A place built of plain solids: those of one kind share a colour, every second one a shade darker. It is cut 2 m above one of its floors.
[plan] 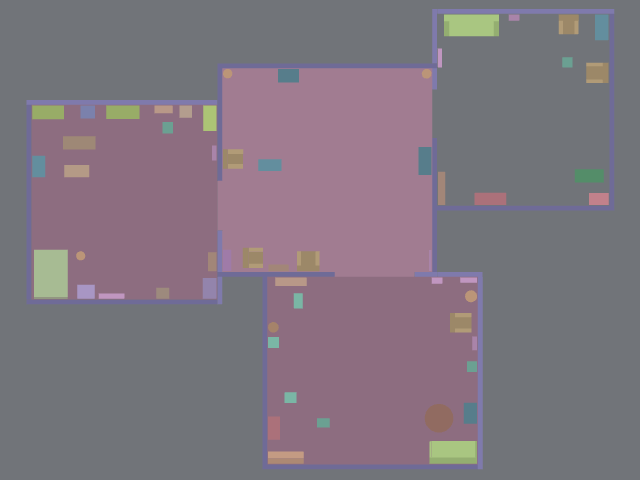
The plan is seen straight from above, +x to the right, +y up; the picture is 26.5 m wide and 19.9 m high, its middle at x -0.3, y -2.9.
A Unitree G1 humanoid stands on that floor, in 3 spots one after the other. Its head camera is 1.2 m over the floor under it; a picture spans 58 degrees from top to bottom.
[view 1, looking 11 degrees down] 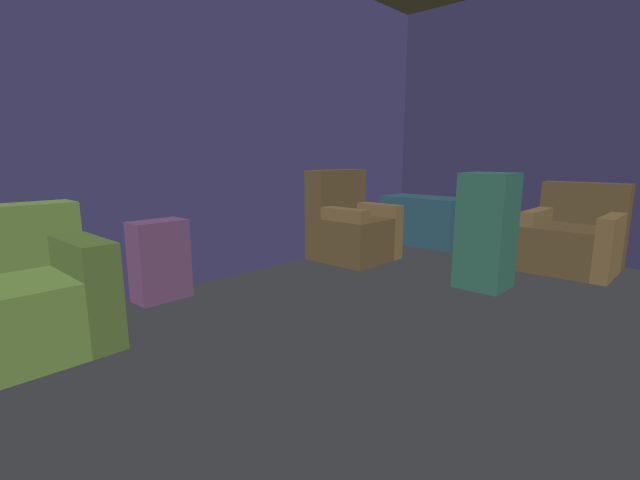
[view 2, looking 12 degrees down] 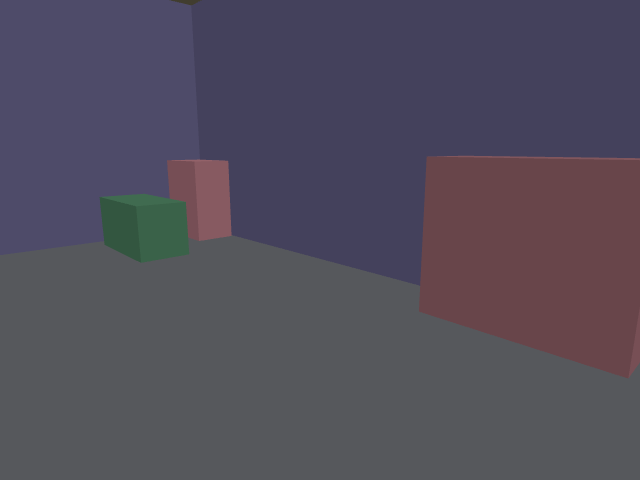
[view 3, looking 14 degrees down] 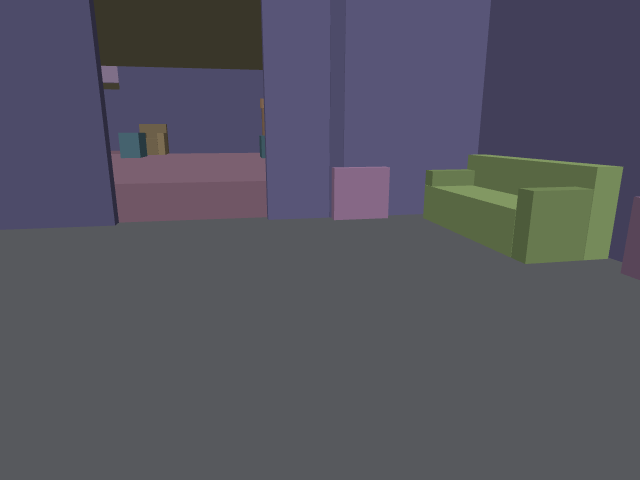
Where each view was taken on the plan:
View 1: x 6.07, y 2.92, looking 43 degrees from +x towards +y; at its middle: armchair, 4.91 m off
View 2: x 5.69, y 1.69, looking -43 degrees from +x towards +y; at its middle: wall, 4.75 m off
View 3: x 10.57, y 2.92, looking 169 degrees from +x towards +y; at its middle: ground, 4.96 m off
